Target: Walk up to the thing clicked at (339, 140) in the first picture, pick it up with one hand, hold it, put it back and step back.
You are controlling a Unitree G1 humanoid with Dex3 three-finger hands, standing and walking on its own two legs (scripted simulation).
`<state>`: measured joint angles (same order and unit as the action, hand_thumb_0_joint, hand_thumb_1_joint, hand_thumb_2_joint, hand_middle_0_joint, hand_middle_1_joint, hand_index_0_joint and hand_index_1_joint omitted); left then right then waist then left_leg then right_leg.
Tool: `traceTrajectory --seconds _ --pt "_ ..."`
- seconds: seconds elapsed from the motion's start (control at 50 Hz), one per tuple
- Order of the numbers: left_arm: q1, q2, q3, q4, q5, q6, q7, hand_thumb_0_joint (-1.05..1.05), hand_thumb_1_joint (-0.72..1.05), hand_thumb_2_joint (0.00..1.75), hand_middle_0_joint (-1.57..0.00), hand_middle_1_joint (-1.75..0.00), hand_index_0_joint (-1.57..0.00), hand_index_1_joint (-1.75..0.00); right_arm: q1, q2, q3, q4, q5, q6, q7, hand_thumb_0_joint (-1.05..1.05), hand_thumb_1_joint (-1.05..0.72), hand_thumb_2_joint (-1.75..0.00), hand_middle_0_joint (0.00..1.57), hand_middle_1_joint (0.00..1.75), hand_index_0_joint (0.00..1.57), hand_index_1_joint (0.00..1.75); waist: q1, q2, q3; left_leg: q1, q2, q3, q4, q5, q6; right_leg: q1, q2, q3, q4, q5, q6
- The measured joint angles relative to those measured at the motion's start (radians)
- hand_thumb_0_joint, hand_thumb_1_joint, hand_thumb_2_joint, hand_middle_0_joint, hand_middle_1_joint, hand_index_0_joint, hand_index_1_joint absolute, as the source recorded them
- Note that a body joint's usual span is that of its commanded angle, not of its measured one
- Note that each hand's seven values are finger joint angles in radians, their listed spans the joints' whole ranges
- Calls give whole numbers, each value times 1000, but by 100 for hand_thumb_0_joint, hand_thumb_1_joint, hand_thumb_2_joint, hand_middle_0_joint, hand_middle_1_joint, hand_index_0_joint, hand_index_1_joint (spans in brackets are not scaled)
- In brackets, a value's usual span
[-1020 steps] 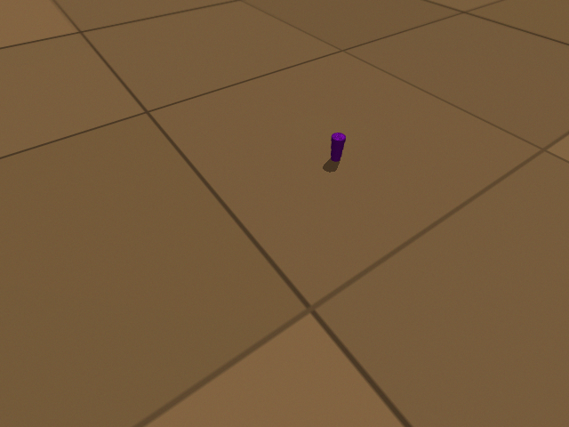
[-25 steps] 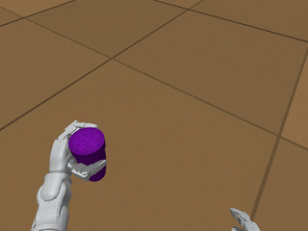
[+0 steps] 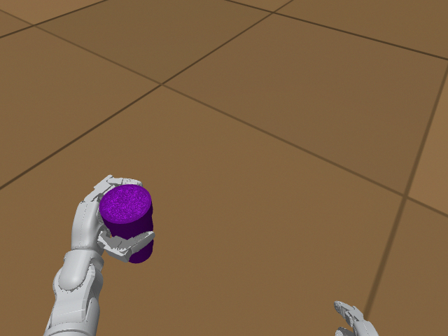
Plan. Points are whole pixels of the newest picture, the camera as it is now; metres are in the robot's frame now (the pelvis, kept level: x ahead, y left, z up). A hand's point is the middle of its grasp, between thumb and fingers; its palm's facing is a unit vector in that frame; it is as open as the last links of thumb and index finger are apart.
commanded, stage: crouch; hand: left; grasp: from the side
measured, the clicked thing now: (132, 229) +0.32 +0.17 +0.03
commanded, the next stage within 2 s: lower in 1.76 s
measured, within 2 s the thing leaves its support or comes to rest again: neither
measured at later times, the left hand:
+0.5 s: hand (148, 251) +0.36 +0.18 -0.15, palm faces +0.01 -1.00 +0.00, open 10.7 cm
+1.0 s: hand (160, 272) +0.38 +0.19 -0.37, palm faces +0.07 -1.00 -0.02, open 10.8 cm
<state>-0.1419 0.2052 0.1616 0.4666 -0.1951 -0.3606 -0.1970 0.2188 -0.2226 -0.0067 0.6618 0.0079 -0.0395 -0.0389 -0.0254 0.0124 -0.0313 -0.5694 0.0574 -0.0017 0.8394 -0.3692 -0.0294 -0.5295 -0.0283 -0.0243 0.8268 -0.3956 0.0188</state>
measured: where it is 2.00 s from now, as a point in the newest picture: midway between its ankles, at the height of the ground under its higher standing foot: outside the picture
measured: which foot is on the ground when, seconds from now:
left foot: down 0.00-1.00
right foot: down 0.00-1.00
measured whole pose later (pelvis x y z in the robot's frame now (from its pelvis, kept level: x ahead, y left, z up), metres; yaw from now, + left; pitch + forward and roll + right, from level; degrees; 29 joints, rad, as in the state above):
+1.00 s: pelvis -0.07 +0.00 -0.34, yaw -3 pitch +31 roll -3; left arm -0.67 0.38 0.45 1.10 -0.09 -0.78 -0.22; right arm 0.09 -0.25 0.03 0.72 -0.12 -0.03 0.09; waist -0.12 -0.03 -0.12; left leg -2.08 0.05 -0.11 2.19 -0.66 -0.05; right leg -2.02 0.00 -0.02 2.17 -0.70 0.02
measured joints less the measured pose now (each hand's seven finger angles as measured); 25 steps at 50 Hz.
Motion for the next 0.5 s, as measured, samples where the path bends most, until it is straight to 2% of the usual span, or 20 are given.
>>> traceTrajectory --seconds 0.1,0.22,0.38,0.5 --pt "-20 -12 18 60 4 -38 14 2 -42 107 -77 -103 -64 -100 -4 -3 -6 -3 -8 -9 12 0 -89 -90 20 30 20 30 -4 -6 -3 -59 0 -2 40 -10 0 -60 -1 1 43 -12 -1" --pt "-75 -8 43 171 17 -136 6 2 -42 107 -77 -103 -64 -100 -14 -9 -16 -1 -24 -22 27 0 -88 -90 20 30 20 30 -15 -20 -18 -215 0 -10 161 -47 -1 -215 -1 0 167 -52 -2" --pt "-182 20 87 337 16 -301 -37 2 -42 108 -77 -103 -64 -100 -19 -31 -19 -7 -48 -36 49 0 -89 -90 20 30 20 30 -43 -30 -103 -580 3 -29 463 -147 -5 -573 -1 1 466 -155 0" --pt "-248 46 128 396 22 -366 -55 2 -42 108 -77 -104 -63 -100 -42 -38 -11 0 -62 -24 63 0 -90 -90 20 30 20 30 -50 -24 -155 -853 4 -43 706 -225 -3 -842 2 5 706 -234 3"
